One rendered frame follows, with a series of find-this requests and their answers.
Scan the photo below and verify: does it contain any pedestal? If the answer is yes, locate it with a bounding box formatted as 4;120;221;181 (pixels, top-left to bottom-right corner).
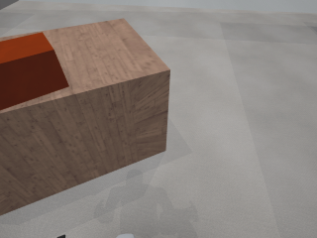
0;18;170;216

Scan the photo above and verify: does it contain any carton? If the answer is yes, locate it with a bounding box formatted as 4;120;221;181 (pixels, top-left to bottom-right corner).
0;32;69;110

